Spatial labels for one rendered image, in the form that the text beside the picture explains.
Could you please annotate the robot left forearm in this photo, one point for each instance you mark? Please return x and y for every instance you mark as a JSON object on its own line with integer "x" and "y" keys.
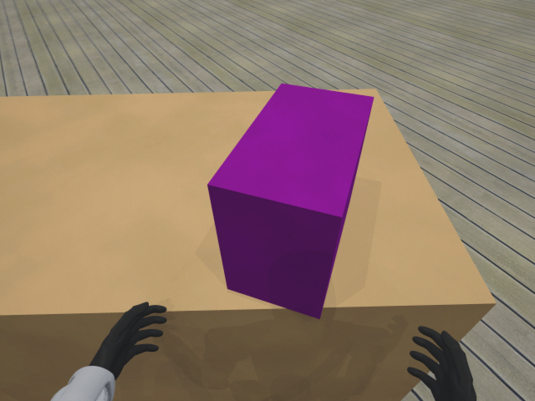
{"x": 91, "y": 383}

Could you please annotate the robot left hand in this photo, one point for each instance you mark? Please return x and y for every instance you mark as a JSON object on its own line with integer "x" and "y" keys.
{"x": 118, "y": 348}

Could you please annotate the pedestal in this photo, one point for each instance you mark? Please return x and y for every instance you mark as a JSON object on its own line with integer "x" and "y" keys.
{"x": 104, "y": 205}

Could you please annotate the carton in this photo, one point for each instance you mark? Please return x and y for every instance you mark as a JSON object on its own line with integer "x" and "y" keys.
{"x": 280, "y": 199}

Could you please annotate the robot right hand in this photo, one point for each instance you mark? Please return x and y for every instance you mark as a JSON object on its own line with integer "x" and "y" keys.
{"x": 454, "y": 381}

